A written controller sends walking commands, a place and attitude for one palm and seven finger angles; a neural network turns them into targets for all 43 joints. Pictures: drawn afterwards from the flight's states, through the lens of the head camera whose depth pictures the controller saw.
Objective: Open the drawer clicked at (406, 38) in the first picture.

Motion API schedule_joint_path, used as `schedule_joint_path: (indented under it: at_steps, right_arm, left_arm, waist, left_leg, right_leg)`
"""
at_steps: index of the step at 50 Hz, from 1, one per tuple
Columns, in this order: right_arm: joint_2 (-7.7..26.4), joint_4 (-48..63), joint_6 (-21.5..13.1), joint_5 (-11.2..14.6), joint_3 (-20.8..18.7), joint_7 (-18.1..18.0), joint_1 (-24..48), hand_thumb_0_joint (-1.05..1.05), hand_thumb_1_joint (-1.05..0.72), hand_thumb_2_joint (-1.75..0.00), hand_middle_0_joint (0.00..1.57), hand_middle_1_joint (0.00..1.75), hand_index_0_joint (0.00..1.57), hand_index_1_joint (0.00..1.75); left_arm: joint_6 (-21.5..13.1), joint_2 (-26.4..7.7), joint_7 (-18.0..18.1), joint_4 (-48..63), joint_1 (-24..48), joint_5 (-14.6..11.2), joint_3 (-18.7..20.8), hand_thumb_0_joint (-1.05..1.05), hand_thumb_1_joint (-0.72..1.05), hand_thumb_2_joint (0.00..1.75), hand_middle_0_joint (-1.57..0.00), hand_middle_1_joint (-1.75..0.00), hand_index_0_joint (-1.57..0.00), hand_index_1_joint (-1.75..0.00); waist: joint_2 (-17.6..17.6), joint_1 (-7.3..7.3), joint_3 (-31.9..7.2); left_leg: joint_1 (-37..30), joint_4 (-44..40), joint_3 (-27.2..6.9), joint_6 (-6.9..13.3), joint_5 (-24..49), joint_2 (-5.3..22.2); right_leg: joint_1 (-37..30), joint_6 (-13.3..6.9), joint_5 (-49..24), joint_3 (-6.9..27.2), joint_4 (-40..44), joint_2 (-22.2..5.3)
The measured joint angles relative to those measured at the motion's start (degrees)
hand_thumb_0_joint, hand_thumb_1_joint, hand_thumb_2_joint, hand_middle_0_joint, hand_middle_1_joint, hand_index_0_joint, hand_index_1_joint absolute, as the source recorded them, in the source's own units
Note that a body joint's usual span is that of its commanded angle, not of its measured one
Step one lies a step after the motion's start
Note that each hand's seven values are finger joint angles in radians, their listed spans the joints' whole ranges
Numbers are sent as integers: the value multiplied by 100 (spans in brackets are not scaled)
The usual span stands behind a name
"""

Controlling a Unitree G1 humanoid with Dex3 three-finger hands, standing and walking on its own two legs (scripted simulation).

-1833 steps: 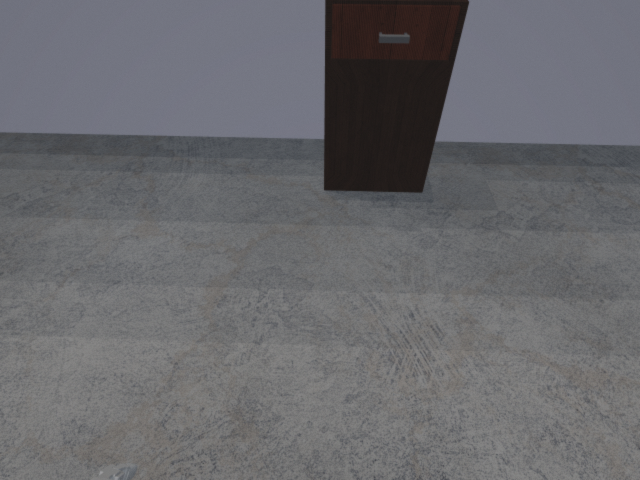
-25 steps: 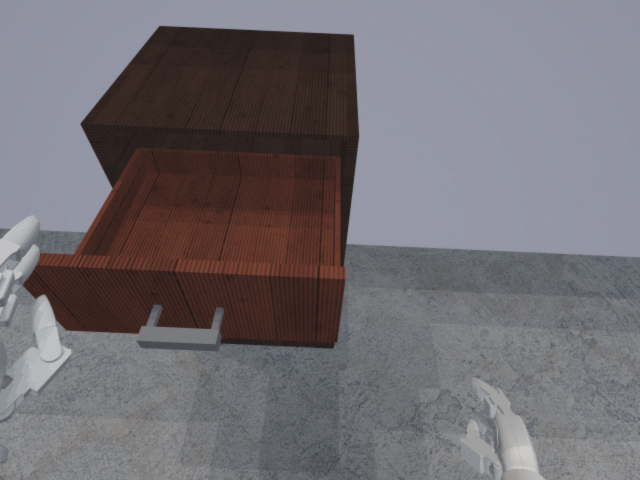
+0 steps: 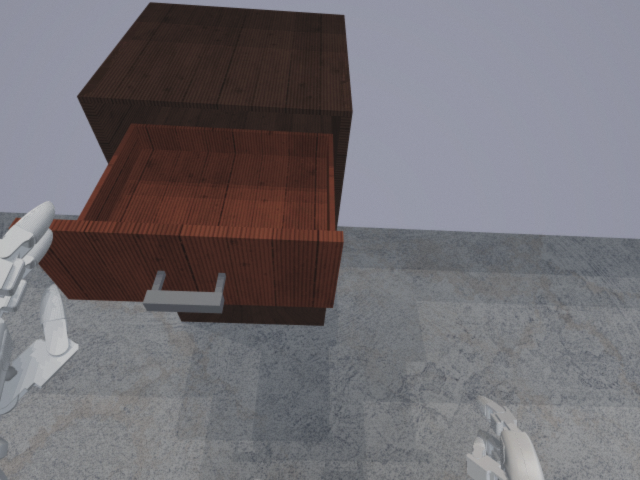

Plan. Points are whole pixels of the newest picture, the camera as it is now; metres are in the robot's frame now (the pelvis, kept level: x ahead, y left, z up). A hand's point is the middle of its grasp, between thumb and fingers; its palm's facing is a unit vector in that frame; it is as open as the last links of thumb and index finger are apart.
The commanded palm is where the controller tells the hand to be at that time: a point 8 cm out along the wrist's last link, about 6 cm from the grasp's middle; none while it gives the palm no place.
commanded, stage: step back with the hand held close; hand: left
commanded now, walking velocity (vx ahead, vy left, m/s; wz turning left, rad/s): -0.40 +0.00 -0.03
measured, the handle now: (187, 289) +0.37 +0.21 -0.02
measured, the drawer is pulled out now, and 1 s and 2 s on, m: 0.30 0.30 0.30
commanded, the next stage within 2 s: stop stepping back and stand still in 0.22 s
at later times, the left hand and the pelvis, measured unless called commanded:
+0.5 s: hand out of the picture +0.07 +0.17 +0.17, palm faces +0.23 -0.83 -0.50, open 7.4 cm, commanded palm +0.01 +0.23 +0.19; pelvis -0.14 -0.04 +0.00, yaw -4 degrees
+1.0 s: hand out of the picture +0.01 +0.21 +0.18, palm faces +0.40 -0.82 -0.42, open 7.4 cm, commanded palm -0.04 +0.25 +0.19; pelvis -0.18 -0.03 +0.00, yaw -1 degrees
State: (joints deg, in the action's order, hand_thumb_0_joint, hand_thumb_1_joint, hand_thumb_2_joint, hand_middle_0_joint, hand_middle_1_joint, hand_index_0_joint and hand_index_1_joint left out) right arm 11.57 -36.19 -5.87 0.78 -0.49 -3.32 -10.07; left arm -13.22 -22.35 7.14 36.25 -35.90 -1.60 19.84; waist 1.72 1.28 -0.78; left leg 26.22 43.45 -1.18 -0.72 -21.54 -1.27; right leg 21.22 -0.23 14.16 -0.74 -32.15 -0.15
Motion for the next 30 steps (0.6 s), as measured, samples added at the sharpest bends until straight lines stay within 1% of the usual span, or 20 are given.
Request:
schedule_joint_path:
  at_steps: [1,2,3,5,7,8,10,13,15,17,19,20,21,22,23,25,26,27,28,30]
  right_arm:
    - [11,33,43,0,9,-21,-4,1,-91,-89,21,30,20,30]
    - [45,106,65,-1,13,-45,-7,1,-91,-89,20,30,20,30]
    - [13,118,73,-20,-20,-73,46,1,-91,-89,20,30,20,30]
    - [-97,110,48,-85,-59,-59,181,1,-91,-89,20,30,20,30]
    - [-182,136,-61,-157,-32,-6,238,1,-91,-89,20,30,20,30]
    - [-218,144,-126,-179,-4,19,252,1,-91,-89,20,30,20,30]
    - [-278,150,-235,-177,58,76,275,1,-91,-89,20,30,20,30]
    - [-333,168,-332,-156,163,149,318,1,-91,-89,20,30,20,30]
    - [-357,183,-363,-154,231,172,365,1,-90,-89,21,30,20,30]
    - [-366,210,-376,-151,288,192,407,1,-90,-89,21,30,21,30]
    - [-358,293,-340,-121,328,212,413,1,-90,-89,21,30,21,30]
    - [-337,343,-302,-87,331,225,406,1,-90,-89,21,30,21,30]
    - [-274,329,-232,-48,299,232,400,1,-90,-89,21,30,21,30]
    - [-220,281,-143,-7,260,220,331,1,-90,-89,21,30,21,30]
    - [-171,203,-64,31,225,202,212,1,-90,-89,21,30,21,30]
    - [-84,33,76,68,168,155,-63,1,-90,-89,21,30,21,30]
    - [-43,-22,144,63,140,115,-201,1,-90,-89,21,30,21,30]
    - [2,-64,192,56,108,68,-328,1,-90,-89,21,30,21,30]
    - [54,-94,220,55,72,20,-441,1,-91,-89,21,30,20,30]
    - [186,-144,203,39,-9,-65,-626,1,-91,-89,20,30,20,30]
  left_arm:
    - [15,-15,3,19,-65,1,51,1,89,90,-21,-31,-21,-31]
    - [27,-40,17,52,-118,-9,111,1,89,90,-21,-31,-21,-31]
    - [44,-99,34,30,-81,-5,177,1,89,90,-21,-31,-21,-31]
    - [56,-169,68,-75,4,-26,279,1,89,90,-21,-31,-21,-31]
    - [94,-133,74,-98,-5,-74,302,1,89,90,-21,-31,-21,-30]
    - [135,-92,83,-47,-24,-103,285,1,89,90,-21,-30,-21,-30]
    - [202,4,96,129,-40,-127,209,1,89,90,-21,-30,-21,-30]
    - [214,75,68,365,30,-137,92,1,89,90,-20,-30,-21,-30]
    - [199,34,46,410,125,-156,85,1,89,90,-20,-30,-21,-30]
    - [181,-56,22,367,224,-199,147,1,89,90,-20,-30,-21,-30]
    - [167,-196,3,311,221,-234,286,1,89,90,-20,-30,-21,-30]
    - [154,-254,-15,285,179,-237,350,1,89,90,-20,-30,-21,-30]
    - [146,-221,-53,223,159,-223,314,1,89,90,-20,-30,-21,-30]
    - [155,-207,-87,180,92,-212,255,1,89,90,-21,-30,-21,-30]
    - [164,-198,-109,147,-5,-211,200,1,89,90,-21,-30,-21,-30]
    - [172,-139,-108,93,-278,-178,185,1,89,90,-21,-31,-21,-31]
    - [157,-94,-81,45,-420,-157,206,1,89,90,-21,-31,-21,-31]
    - [127,-52,-44,-31,-535,-132,228,1,89,90,-21,-31,-21,-31]
    - [99,-20,-5,-129,-600,-108,237,1,89,90,-21,-31,-21,-31]
    - [63,40,64,-361,-589,-41,196,1,89,90,-21,-31,-21,-31]
  waist:
    - [36,20,-46]
    - [5,48,-79]
    - [72,69,-39]
    - [190,-17,100]
    - [157,-89,145]
    - [121,-119,159]
    - [65,-195,192]
    - [15,-279,219]
    - [-12,-279,224]
    - [-41,-236,222]
    - [-39,-173,231]
    - [-49,-148,254]
    - [-191,-101,333]
    - [-243,-71,350]
    - [-207,-78,300]
    - [-46,-100,115]
    - [20,-78,8]
    - [65,-41,-94]
    - [89,-2,-175]
    - [75,52,-292]
  left_leg:
    - [-226,-423,50,10,189,20]
    - [-432,-941,41,66,671,88]
    - [-416,-1051,50,129,864,37]
    - [-398,-1079,129,207,878,6]
    - [-376,-1161,160,216,914,112]
    - [-373,-1219,162,204,968,181]
    - [-384,-1354,189,174,1115,313]
    - [-321,-1490,250,108,1333,464]
    - [-202,-1518,276,56,1468,535]
    - [-19,-1503,273,-3,1603,583]
    - [200,-1407,269,-67,1707,593]
    - [342,-1245,268,-88,1617,604]
    - [472,-942,154,-92,1152,644]
    - [622,-368,35,-94,598,551]
    - [770,377,-34,-97,253,372]
    - [864,1586,38,-108,89,63]
    - [792,1855,134,-113,110,-15]
    - [650,1882,236,-103,135,-46]
    - [446,1695,326,-78,121,-46]
    - [-62,912,426,12,10,2]
  right_leg:
    - [39,33,-29,8,6,-30]
    - [122,69,-32,-26,-57,-18]
    - [251,102,35,-13,-277,-70]
    - [547,88,742,164,-1176,-4]
    - [754,109,1219,189,-2067,150]
    - [770,133,1316,162,-2328,207]
    - [666,176,1334,70,-2491,237]
    - [354,209,1284,-55,-2180,175]
    - [116,213,1316,-81,-1818,138]
    - [-152,196,1284,-81,-1319,113]
    - [-543,153,983,-124,-498,44]
    - [-696,89,780,-173,-114,13]
    - [-702,5,715,-263,-94,98]
    - [-691,-67,698,-311,-112,115]
    - [-683,-114,672,-306,-82,69]
    - [-701,-142,543,-218,114,-64]
    - [-730,-145,453,-187,256,-118]
    - [-761,-143,360,-176,400,-161]
    - [-791,-142,280,-183,524,-193]
    - [-813,-137,172,-239,681,-222]
